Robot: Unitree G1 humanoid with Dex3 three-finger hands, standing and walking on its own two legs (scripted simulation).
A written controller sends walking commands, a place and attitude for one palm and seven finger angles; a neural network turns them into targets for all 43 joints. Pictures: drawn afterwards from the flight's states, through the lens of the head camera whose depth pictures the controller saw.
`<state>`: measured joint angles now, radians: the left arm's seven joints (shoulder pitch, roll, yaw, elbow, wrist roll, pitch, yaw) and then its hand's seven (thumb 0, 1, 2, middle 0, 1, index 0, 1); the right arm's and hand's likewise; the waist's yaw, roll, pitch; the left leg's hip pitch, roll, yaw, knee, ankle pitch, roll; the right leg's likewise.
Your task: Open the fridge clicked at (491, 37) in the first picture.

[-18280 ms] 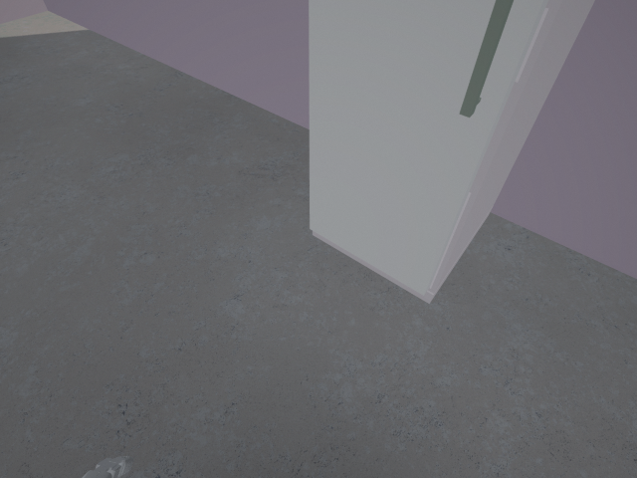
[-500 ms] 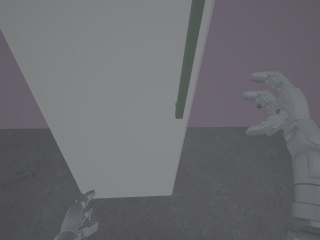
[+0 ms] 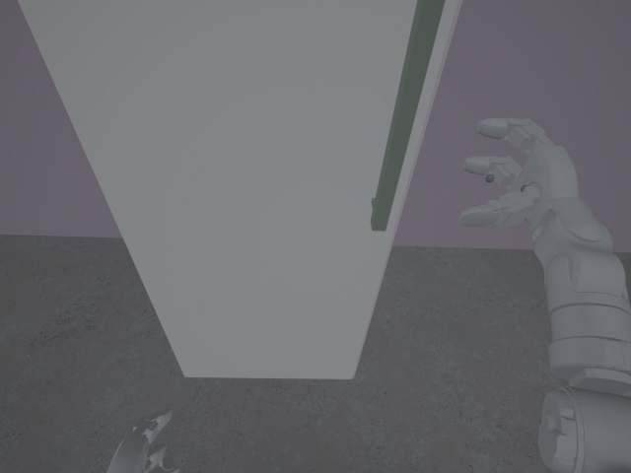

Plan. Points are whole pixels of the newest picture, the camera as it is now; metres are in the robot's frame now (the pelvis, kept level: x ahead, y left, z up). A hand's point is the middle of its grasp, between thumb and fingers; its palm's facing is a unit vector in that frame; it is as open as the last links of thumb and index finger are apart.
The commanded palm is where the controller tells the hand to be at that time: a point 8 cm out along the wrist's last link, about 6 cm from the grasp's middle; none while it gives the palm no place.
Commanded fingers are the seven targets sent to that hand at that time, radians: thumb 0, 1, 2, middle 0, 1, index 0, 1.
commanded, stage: move the hooked fingers beside the handle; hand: right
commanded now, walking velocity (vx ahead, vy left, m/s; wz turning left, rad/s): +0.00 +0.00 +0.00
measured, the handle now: (401, 102) +0.52 -0.06 +0.25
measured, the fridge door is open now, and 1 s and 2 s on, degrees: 0 0 0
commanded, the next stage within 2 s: feel for the door with the fingertips in 1.08 s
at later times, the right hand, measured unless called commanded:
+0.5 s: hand (454, 151) +0.47 -0.13 +0.21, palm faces -0.04 +1.00 +0.02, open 14.0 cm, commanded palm +0.44 -0.19 +0.21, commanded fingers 0.00 0.50 -0.30 0.30 1.20 0.30 1.20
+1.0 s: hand (450, 155) +0.46 -0.12 +0.21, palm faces -0.05 +1.00 +0.02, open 14.0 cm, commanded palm +0.44 -0.17 +0.21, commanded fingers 0.00 0.50 -0.30 0.30 1.20 0.30 1.20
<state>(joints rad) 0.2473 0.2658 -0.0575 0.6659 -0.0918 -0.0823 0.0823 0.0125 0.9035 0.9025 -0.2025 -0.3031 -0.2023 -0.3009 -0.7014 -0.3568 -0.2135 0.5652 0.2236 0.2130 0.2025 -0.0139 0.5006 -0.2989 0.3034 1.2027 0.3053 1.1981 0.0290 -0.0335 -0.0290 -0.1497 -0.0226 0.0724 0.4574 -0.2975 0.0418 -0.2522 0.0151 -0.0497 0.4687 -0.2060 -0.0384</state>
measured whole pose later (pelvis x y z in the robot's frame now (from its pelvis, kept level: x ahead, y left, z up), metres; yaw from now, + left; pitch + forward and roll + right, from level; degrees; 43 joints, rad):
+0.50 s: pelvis +0.01 +0.00 +0.00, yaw +2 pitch +3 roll +0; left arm 0.36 0.28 -0.03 0.69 -0.07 -0.08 0.06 0.01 0.90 0.90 -0.20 -0.30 -0.20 -0.30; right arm -0.89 -0.37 -0.28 0.89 0.16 0.04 0.16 -0.01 0.50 -0.30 0.30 1.20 0.30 1.20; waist 0.08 -0.03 -0.04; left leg -0.21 -0.04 0.04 0.47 -0.30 0.05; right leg -0.30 0.00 -0.08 0.47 -0.22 -0.03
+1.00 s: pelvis +0.00 +0.00 +0.00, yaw +1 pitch +2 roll +0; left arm 0.27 0.26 -0.05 0.66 -0.07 -0.07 0.06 0.01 0.90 0.90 -0.20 -0.30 -0.20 -0.30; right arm -0.92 -0.30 -0.21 0.88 0.17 0.08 0.12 -0.01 0.50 -0.30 0.30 1.20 0.31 1.20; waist 0.05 -0.03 -0.04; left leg -0.21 -0.03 0.06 0.48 -0.30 0.05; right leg -0.30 0.01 -0.06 0.49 -0.21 -0.04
